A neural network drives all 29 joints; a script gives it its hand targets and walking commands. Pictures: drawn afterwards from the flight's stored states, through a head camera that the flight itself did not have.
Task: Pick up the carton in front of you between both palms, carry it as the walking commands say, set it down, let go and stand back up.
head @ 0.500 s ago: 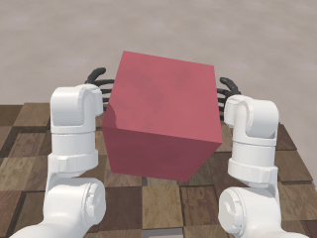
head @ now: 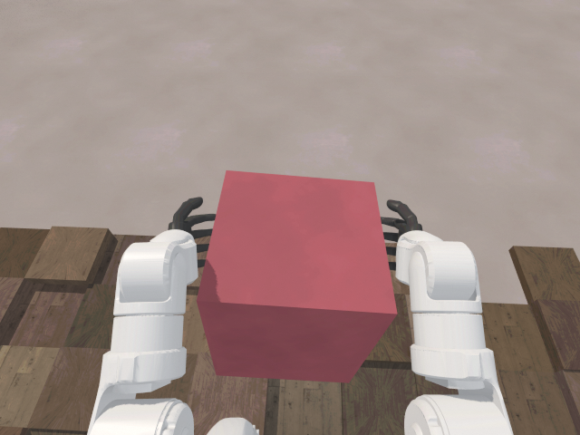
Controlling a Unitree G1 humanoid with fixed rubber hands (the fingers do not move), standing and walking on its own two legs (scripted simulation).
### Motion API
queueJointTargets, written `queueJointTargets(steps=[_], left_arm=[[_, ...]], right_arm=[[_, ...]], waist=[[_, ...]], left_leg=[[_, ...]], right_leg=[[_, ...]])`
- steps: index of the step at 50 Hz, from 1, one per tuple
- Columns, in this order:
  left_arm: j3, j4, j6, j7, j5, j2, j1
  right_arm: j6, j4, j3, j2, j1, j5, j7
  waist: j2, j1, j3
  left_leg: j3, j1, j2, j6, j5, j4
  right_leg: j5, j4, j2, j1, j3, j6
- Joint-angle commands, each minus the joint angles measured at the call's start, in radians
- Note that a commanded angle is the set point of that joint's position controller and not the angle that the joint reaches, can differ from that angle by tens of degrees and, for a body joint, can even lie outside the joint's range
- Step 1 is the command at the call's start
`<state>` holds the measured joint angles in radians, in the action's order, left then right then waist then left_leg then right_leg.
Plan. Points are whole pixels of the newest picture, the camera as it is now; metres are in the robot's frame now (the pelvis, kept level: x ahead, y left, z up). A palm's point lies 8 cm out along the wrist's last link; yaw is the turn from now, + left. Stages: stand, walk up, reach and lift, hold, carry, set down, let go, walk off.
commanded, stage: carry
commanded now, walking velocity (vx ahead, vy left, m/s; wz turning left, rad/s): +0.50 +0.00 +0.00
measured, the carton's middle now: (291, 283) +0.34 +0.02 -0.02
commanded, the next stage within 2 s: none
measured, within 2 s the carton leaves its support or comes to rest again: neither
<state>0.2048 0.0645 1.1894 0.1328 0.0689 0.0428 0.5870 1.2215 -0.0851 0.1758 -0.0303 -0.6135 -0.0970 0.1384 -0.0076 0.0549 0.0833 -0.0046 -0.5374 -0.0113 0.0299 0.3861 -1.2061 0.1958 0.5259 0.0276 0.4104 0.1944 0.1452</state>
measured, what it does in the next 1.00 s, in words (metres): walks ahead: left foot, then right foot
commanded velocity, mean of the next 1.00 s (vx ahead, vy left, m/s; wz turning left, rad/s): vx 0.50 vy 0.00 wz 0.00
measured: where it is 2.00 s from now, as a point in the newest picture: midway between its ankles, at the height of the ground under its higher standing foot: (311, 178)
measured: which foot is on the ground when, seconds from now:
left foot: up 0.00-0.30, down 0.32-0.76, up 0.78-1.00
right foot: down 0.00-0.38, up 0.40-0.72, down 0.74-1.00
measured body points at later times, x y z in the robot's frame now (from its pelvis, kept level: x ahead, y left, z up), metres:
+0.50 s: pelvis +0.32 +0.01 +0.00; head +0.35 +0.01 +0.45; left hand +0.72 +0.13 +0.15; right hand +0.69 -0.17 +0.15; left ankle +0.37 +0.08 -0.72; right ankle +0.23 -0.09 -0.64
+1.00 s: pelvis +0.62 -0.04 +0.01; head +0.68 -0.06 +0.45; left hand +0.99 +0.11 +0.11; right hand +1.00 -0.19 +0.09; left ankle +0.68 +0.08 -0.68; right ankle +0.61 -0.12 -0.72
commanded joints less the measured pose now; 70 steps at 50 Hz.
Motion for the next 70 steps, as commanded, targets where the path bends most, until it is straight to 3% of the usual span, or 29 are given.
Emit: queueJointTargets(steps=[1, 11, 13, 16, 17, 18, 19, 21, 23, 24, 29, 33, 36, 37, 38, 39, 40, 42, 48, 50, 53, 56, 57, 58, 59, 60, 61, 63, 70], left_arm=[[-0.734, -0.201, -0.04, -0.284, -0.543, 1.187, 0.836], [-0.704, -0.192, -0.01, -0.273, -0.512, 1.02, 0.809], [-0.677, -0.176, 0.019, -0.262, -0.498, 0.975, 0.8], [-0.636, -0.123, 0.066, -0.252, -0.481, 0.925, 0.814], [-0.629, -0.106, 0.081, -0.25, -0.48, 0.917, 0.852], [-0.613, -0.116, 0.098, -0.249, -0.485, 0.932, 0.902], [-0.615, -0.12, 0.116, -0.249, -0.488, 0.938, 0.923], [-0.573, -0.082, 0.127, -0.241, -0.48, 0.972, 0.943], [-0.534, -0.054, 0.134, -0.226, -0.446, 0.994, 0.945], [-0.517, -0.037, 0.137, -0.219, -0.425, 1.0, 0.928], [-0.465, 0.087, 0.118, -0.214, -0.34, 1.059, 0.845], [-0.478, 0.113, 0.074, -0.234, -0.345, 1.105, 0.849], [-0.503, 0.106, 0.051, -0.245, -0.371, 1.129, 0.843], [-0.504, 0.121, 0.044, -0.251, -0.379, 1.127, 0.794], [-0.504, 0.132, 0.037, -0.254, -0.377, 1.115, 0.778], [-0.508, 0.131, 0.024, -0.251, -0.385, 1.1, 0.784], [-0.526, 0.1, 0.018, -0.255, -0.406, 1.127, 0.775], [-0.563, -0.009, 0.007, -0.26, -0.451, 1.155, 0.85], [-0.648, -0.19, 0.009, -0.259, -0.524, 1.157, 0.909], [-0.665, -0.213, 0.019, -0.258, -0.527, 1.132, 0.89], [-0.685, -0.231, 0.035, -0.251, -0.526, 1.072, 0.872], [-0.675, -0.169, 0.065, -0.239, -0.506, 1.005, 0.856], [-0.664, -0.135, 0.077, -0.236, -0.496, 0.977, 0.857], [-0.65, -0.089, 0.092, -0.233, -0.485, 0.948, 0.847], [-0.624, -0.065, 0.114, -0.228, -0.489, 0.942, 0.888], [-0.608, -0.062, 0.128, -0.222, -0.488, 0.931, 0.92], [-0.591, -0.065, 0.136, -0.22, -0.492, 0.937, 0.974], [-0.565, -0.04, 0.148, -0.212, -0.497, 0.985, 1.008], [-0.488, 0.102, 0.139, -0.212, -0.428, 1.128, 0.928]], right_arm=[[-0.086, 0.209, -0.642, -1.138, -0.736, 0.43, -0.206], [-0.052, 0.252, -0.678, -0.997, -0.792, 0.429, -0.182], [-0.015, 0.245, -0.662, -0.958, -0.807, 0.437, -0.183], [0.041, 0.19, -0.601, -0.896, -0.825, 0.441, -0.192], [0.055, 0.167, -0.577, -0.881, -0.841, 0.437, -0.197], [0.055, 0.141, -0.54, -0.844, -0.862, 0.424, -0.198], [0.067, 0.088, -0.528, -0.883, -0.811, 0.434, -0.202], [0.086, 0.112, -0.524, -0.94, -0.876, 0.47, -0.213], [0.091, 0.14, -0.54, -1.018, -0.986, 0.518, -0.232], [0.092, 0.138, -0.544, -1.053, -1.016, 0.537, -0.24], [0.069, 0.031, -0.514, -1.145, -1.002, 0.545, -0.282], [0.013, 0.016, -0.526, -1.191, -1.016, 0.547, -0.3], [-0.016, 0.025, -0.537, -1.196, -0.973, 0.534, -0.287], [-0.022, 0.026, -0.541, -1.184, -0.958, 0.524, -0.279], [-0.019, 0.0, -0.533, -1.189, -0.936, 0.511, -0.275], [-0.015, -0.01, -0.517, -1.19, -0.909, 0.492, -0.27], [-0.017, -0.002, -0.528, -1.174, -0.9, 0.484, -0.262], [-0.023, 0.054, -0.54, -1.174, -0.917, 0.489, -0.248], [-0.03, 0.205, -0.584, -1.139, -0.887, 0.467, -0.189], [-0.026, 0.244, -0.596, -1.1, -0.875, 0.452, -0.175], [-0.002, 0.298, -0.6, -1.012, -0.885, 0.44, -0.168], [0.041, 0.247, -0.573, -0.919, -0.866, 0.429, -0.183], [0.057, 0.215, -0.548, -0.883, -0.857, 0.423, -0.193], [0.075, 0.167, -0.515, -0.841, -0.846, 0.426, -0.201], [0.085, 0.116, -0.494, -0.784, -0.873, 0.404, -0.203], [0.097, 0.078, -0.479, -0.8, -0.863, 0.408, -0.207], [0.101, 0.081, -0.466, -0.825, -0.899, 0.424, -0.213], [0.113, 0.093, -0.465, -0.899, -0.987, 0.468, -0.225], [0.097, 0.012, -0.428, -1.084, -1.018, 0.498, -0.259]], waist=[[0.072, -0.017, -0.683], [0.128, 0.04, -0.547], [0.156, 0.048, -0.53], [0.155, -0.013, -0.564], [0.075, -0.054, -0.607], [-0.129, -0.1, -0.733], [-0.273, -0.166, -0.718], [-0.092, -0.159, -0.677], [-0.028, -0.126, -0.626], [-0.048, -0.118, -0.624], [-0.111, -0.131, -0.57], [-0.124, -0.125, -0.493], [-0.088, -0.025, -0.573], [-0.021, 0.03, -0.608], [0.136, 0.033, -0.649], [0.279, 0.03, -0.732], [0.208, 0.022, -0.692], [0.114, 0.015, -0.649], [0.153, 0.025, -0.657], [0.153, 0.036, -0.66], [0.138, 0.04, -0.634], [0.078, -0.026, -0.617], [-0.006, -0.056, -0.623], [-0.114, -0.047, -0.654], [-0.302, -0.091, -0.724], [-0.298, -0.109, -0.731], [-0.216, -0.111, -0.675], [-0.086, -0.101, -0.627], [-0.124, -0.113, -0.583]], left_leg=[[-0.001, -0.133, -0.043, 0.001, -0.015, 0.09], [0.152, -0.158, 0.046, 0.017, -0.334, 0.554], [0.125, -0.134, 0.039, 0.039, -0.446, 0.652], [0.157, 0.164, 0.079, 0.063, -0.473, 0.809], [0.173, 0.432, 0.056, 0.079, -0.497, 0.772], [-0.19, 0.808, -0.147, 0.253, -0.392, 0.668], [-0.482, 0.897, -0.269, 0.319, -0.448, 0.768], [-0.421, 0.875, -0.273, 0.299, -0.53, 0.743], [-0.336, 0.75, -0.238, 0.228, -0.474, 0.774], [-0.3, 0.711, -0.219, 0.207, -0.42, 0.783], [-0.233, 0.618, -0.21, 0.241, -0.298, 0.816], [-0.042, 0.408, -0.135, 0.154, -0.41, 0.841], [0.091, 0.362, -0.087, 0.08, -0.67, 0.575], [0.103, 0.246, -0.037, 0.05, -0.551, 0.404], [0.061, 0.008, 0.044, 0.007, -0.059, 0.2], [0.013, -0.161, 0.09, -0.001, 0.12, -0.007], [-0.044, -0.224, 0.023, 0.015, 0.095, -0.054], [-0.039, -0.241, -0.019, 0.006, 0.018, 0.004], [0.02, -0.171, -0.018, -0.035, -0.072, 0.321], [0.026, -0.154, -0.012, -0.032, -0.254, 0.447], [0.069, 0.057, 0.022, -0.027, -0.486, 0.721], [0.113, 0.359, 0.005, -0.002, -0.627, 0.854], [0.061, 0.516, -0.054, -0.007, -0.633, 0.809], [-0.111, 0.711, -0.217, -0.016, -0.976, 0.643], [-0.351, 0.929, -0.326, 0.128, -0.941, 0.604], [-0.453, 0.915, -0.348, 0.192, -0.607, 0.675], [-0.451, 0.842, -0.31, 0.206, -0.416, 0.721], [-0.404, 0.737, -0.285, 0.2, -0.525, 0.724], [-0.201, 0.724, -0.191, 0.176, -0.703, 0.736]], right_leg=[[-0.389, -0.137, -0.306, -0.588, -0.39, 0.074], [-0.747, -0.068, -0.192, -0.658, -0.193, 0.011], [-0.744, -0.03, -0.185, -0.713, -0.189, 0.008], [-0.844, 0.148, -0.163, -0.631, -0.129, -0.04], [-0.716, 0.299, -0.134, -0.435, -0.089, -0.074], [-0.455, 0.555, -0.095, -0.039, -0.13, -0.148], [0.253, 0.739, 0.056, 0.216, -0.14, -0.162], [0.301, 0.815, -0.01, 0.355, -0.25, -0.132], [0.233, 0.664, -0.052, 0.348, -0.259, -0.123], [0.191, 0.625, -0.058, 0.319, -0.251, -0.125], [0.147, 0.445, -0.078, 0.366, -0.197, -0.162], [-0.09, 0.075, -0.014, 0.043, -0.059, -0.152], [-0.227, -0.052, 0.013, -0.284, -0.004, -0.114], [-0.202, -0.054, -0.028, -0.465, -0.051, -0.107], [-0.351, -0.07, -0.248, -0.666, -0.4, -0.027], [-0.181, -0.094, -0.384, -0.779, -0.711, 0.1], [-0.081, -0.1, -0.373, -0.733, -0.692, 0.102], [-0.199, -0.102, -0.329, -0.647, -0.573, 0.086], [-0.308, -0.069, -0.255, -0.57, -0.355, 0.108], [-0.373, -0.02, -0.216, -0.587, -0.298, 0.088], [-0.275, 0.039, -0.156, -0.46, -0.203, 0.054], [-0.203, 0.279, -0.122, -0.272, -0.136, 0.011], [-0.053, 0.425, -0.09, -0.125, -0.127, -0.014], [0.363, 0.577, -0.055, 0.094, -0.125, -0.05], [0.4, 0.694, 0.008, 0.302, -0.184, -0.085], [0.39, 0.777, -0.015, 0.411, -0.205, -0.089], [0.344, 0.784, -0.033, 0.46, -0.217, -0.098], [0.246, 0.742, -0.069, 0.464, -0.22, -0.118], [0.079, 0.473, -0.072, 0.468, -0.168, -0.146]])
